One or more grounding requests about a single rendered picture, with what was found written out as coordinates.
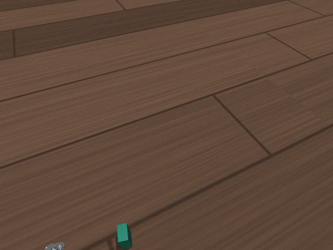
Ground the carton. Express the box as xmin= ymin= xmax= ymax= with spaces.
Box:
xmin=117 ymin=223 xmax=132 ymax=249

